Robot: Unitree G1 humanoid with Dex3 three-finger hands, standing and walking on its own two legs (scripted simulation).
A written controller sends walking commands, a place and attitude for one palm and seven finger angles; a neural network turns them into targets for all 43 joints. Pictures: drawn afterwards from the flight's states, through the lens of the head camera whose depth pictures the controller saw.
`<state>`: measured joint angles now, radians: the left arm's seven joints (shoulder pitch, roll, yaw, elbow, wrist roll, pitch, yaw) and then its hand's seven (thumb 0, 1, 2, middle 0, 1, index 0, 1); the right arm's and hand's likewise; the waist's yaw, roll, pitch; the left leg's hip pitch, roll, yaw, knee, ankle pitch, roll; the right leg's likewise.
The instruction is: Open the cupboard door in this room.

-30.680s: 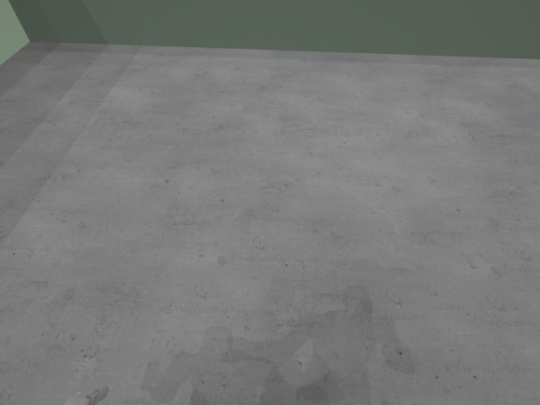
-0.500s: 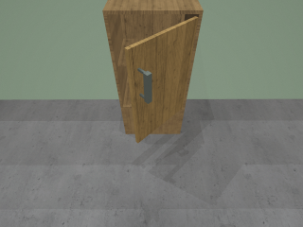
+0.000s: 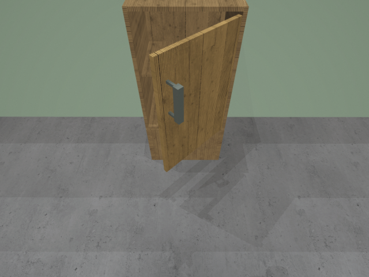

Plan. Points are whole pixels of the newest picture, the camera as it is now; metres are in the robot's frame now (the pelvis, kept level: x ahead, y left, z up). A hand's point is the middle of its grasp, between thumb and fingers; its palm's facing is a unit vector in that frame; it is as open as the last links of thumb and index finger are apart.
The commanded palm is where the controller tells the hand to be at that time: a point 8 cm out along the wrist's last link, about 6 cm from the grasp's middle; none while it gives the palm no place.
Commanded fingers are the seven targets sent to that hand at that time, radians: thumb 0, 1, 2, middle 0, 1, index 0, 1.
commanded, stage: look to check the result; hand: left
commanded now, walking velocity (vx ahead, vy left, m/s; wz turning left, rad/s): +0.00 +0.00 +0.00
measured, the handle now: (174, 102) +0.64 +0.07 -0.01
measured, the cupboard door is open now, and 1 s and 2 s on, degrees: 44 44 44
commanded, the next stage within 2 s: walk to a spot facing it in 0.24 s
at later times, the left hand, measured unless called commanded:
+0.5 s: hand out of the picture +0.02 +0.17 -0.17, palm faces +0.02 -0.98 -0.21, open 7.4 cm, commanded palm none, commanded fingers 0.00 0.90 0.90 -0.20 -0.30 -0.20 -0.30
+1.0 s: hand out of the picture +0.09 +0.16 -0.16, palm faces -0.17 -0.94 -0.29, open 7.4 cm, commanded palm none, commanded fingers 0.00 0.90 0.90 -0.20 -0.30 -0.20 -0.30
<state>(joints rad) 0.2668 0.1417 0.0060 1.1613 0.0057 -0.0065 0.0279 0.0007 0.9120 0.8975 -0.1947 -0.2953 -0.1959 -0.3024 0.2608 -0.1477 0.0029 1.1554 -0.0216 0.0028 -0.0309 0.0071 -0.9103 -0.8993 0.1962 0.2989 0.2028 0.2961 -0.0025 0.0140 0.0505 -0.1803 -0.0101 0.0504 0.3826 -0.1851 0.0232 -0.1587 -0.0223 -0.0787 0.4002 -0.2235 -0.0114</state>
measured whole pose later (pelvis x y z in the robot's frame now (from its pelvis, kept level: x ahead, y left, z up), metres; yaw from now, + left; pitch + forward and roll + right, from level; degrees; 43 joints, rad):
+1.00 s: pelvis +0.00 -0.03 +0.00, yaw -15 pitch +2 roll +3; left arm 0.24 0.19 0.08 0.97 0.02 0.03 0.01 0.00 0.91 0.90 -0.20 -0.30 -0.20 -0.30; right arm 0.10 -0.23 -0.07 0.94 -0.02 0.06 -0.04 0.01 -0.91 -0.90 0.20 0.30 0.20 0.30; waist 0.03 0.00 0.08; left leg -0.43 0.02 0.00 1.01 -0.43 -0.05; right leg -0.27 0.07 0.11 0.47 -0.22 -0.07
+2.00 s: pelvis +0.02 -0.03 -0.01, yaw -51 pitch +1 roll -2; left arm 0.14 0.24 0.07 0.87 0.02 0.05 -0.05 0.00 0.91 0.90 -0.19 -0.30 -0.19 -0.30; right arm 0.30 -0.22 -0.02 0.91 -0.04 0.01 -0.02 0.01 -0.90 -0.90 0.20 0.30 0.21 0.30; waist -0.02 0.03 0.06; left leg -0.27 0.18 0.15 0.57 -0.31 -0.06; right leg -0.34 -0.01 -0.08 0.67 -0.43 0.01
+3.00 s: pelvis +0.14 -0.37 -0.01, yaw -80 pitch +0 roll -1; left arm 0.26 0.21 0.07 1.02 0.01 -0.04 -0.02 -0.01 0.94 0.90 -0.20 -0.30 -0.20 -0.30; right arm 0.20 -0.18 -0.04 0.96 -0.03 -0.05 0.02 0.01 -0.91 -0.90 0.20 0.30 0.20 0.30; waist 0.00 -0.01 0.04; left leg -0.42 0.11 0.11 0.58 -0.21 -0.05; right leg -0.14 0.03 -0.02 0.46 -0.33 -0.03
